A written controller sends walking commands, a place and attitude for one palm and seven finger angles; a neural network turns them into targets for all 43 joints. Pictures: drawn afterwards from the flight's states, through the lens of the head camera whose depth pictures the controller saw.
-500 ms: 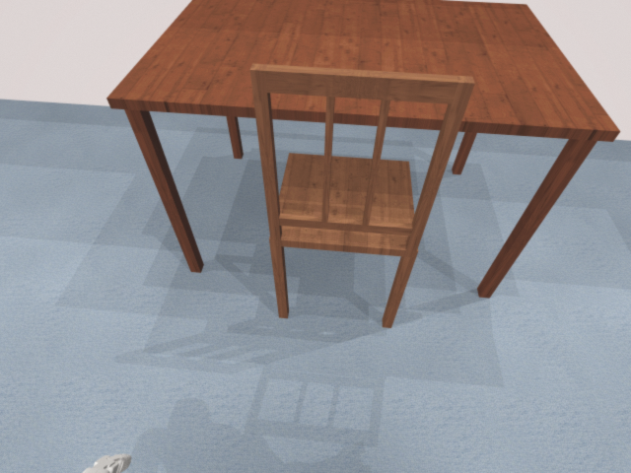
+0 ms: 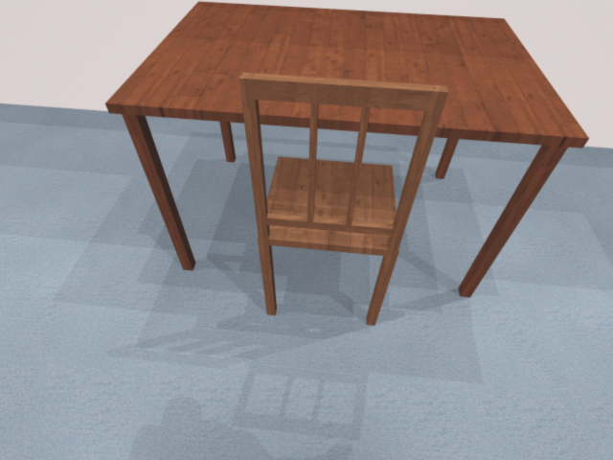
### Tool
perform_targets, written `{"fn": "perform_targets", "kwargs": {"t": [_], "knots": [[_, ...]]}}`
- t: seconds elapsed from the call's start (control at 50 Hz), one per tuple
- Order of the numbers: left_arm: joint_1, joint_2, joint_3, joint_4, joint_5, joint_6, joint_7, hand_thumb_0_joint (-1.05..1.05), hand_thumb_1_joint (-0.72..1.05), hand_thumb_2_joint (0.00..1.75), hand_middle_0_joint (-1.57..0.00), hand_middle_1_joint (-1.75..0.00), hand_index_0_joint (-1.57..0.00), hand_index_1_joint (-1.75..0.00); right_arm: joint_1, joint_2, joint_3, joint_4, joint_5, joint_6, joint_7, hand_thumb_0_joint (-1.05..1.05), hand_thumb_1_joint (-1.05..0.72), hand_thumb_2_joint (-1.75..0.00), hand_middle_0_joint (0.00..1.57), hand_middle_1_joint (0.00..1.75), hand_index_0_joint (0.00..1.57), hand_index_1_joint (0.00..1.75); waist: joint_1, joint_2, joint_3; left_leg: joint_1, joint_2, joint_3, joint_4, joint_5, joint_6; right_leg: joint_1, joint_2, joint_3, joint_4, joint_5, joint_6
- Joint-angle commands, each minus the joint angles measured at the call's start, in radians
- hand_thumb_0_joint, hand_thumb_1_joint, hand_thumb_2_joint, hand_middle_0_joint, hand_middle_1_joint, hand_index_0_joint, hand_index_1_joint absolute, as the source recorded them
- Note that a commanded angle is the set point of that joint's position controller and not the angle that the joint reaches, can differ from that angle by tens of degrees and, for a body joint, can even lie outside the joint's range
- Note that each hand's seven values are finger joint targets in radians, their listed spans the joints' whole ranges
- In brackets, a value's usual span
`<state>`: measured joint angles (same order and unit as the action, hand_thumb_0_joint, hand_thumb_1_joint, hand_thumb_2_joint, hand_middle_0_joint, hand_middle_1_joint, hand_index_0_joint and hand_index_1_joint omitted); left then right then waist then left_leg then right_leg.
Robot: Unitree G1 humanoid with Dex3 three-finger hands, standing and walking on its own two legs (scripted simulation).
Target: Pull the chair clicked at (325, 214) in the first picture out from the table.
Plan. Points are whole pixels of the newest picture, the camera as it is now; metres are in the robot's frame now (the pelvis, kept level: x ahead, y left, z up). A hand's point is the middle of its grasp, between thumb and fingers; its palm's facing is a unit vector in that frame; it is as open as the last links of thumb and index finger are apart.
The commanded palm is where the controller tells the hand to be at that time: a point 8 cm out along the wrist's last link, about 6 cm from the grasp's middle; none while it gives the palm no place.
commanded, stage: stand and wait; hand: left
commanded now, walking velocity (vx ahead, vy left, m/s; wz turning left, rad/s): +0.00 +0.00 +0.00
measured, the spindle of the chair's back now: (312, 168) +0.74 +0.03 -0.08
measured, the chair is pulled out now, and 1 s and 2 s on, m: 0.00 0.00 0.00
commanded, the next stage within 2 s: look at it before walking up in 0.32 s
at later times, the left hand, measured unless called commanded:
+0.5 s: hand out of the picture +0.06 +0.23 -0.16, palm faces -0.02 -0.95 -0.31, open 7.3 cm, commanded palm none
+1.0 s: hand out of the picture +0.04 +0.23 -0.16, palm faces -0.01 -0.95 -0.30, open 7.3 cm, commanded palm none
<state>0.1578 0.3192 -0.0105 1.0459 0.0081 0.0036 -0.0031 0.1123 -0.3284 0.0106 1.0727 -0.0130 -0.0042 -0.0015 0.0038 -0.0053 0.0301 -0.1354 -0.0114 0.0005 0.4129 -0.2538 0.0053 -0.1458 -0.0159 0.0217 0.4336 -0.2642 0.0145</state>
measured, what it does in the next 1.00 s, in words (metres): stands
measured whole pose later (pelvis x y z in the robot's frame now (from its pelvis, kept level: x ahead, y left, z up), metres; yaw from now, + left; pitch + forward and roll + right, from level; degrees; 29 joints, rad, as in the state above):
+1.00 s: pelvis -0.02 +0.00 +0.00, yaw +0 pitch -2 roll +0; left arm 0.17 0.30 0.00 1.11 0.01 -0.01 0.00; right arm 0.15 -0.30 0.01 1.14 -0.01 -0.01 0.00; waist 0.00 0.00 0.03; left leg -0.13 0.00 0.00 0.36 -0.20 0.00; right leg -0.14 -0.01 0.02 0.37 -0.20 0.01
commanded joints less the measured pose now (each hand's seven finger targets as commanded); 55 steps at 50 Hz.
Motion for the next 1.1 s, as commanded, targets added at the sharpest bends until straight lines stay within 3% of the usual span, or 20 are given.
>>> {"fn": "perform_targets", "kwargs": {"t": [0.0,0.38,0.6,1.06,1.08], "knots": [[-0.044,0.199,0.047,-0.056,0.002,-0.028,0.018,0.00,0.90,0.90,-0.20,-0.30,-0.20,-0.30,-0.051,-0.183,-0.038,-0.054,0.004,-0.028,-0.018,0.00,-0.90,-0.90,0.20,0.30,0.20,0.30,-0.004,0.000,-0.076,0.012,0.117,-0.077,-0.064,0.218,0.026,0.017,-0.104,0.075,-0.072,0.260,-0.037],[-0.033,0.180,0.046,-0.010,0.002,-0.031,0.020,0.00,0.90,0.90,-0.20,-0.30,-0.20,-0.30,-0.006,-0.163,-0.033,0.000,0.003,-0.028,-0.017,0.00,-0.90,-0.90,0.20,0.30,0.20,0.30,-0.005,-0.015,-0.045,-0.001,0.123,-0.085,-0.103,0.161,0.017,0.000,-0.098,0.083,-0.116,0.177,-0.034],[-0.031,0.174,0.046,-0.009,0.003,-0.030,0.019,0.00,0.90,0.90,-0.20,-0.30,-0.20,-0.30,-0.001,-0.161,-0.035,0.004,0.002,-0.030,-0.016,0.00,-0.90,-0.90,0.20,0.30,0.20,0.30,-0.004,0.011,-0.029,-0.011,0.121,-0.091,-0.116,0.138,0.015,-0.018,-0.094,0.090,-0.129,0.133,-0.031],[-0.016,0.169,0.049,0.009,0.003,-0.033,0.020,0.00,0.90,0.90,-0.20,-0.30,-0.20,-0.30,0.009,-0.164,-0.034,0.010,0.002,-0.034,-0.019,0.00,-0.90,-0.90,0.20,0.30,0.20,0.30,-0.006,0.010,-0.056,0.019,0.128,-0.094,-0.120,0.201,0.014,0.005,-0.094,0.079,-0.125,0.194,-0.028],[0.028,0.085,0.035,0.030,0.002,-0.022,0.022,0.00,0.90,0.90,-0.20,-0.30,-0.20,-0.30,0.044,-0.076,-0.016,0.027,-0.001,-0.026,-0.017,0.00,-0.90,-0.90,0.20,0.30,0.20,0.30,-0.006,-0.006,-0.068,0.026,0.131,-0.078,-0.115,0.144,0.007,0.007,-0.088,0.068,-0.120,0.134,-0.018]]}}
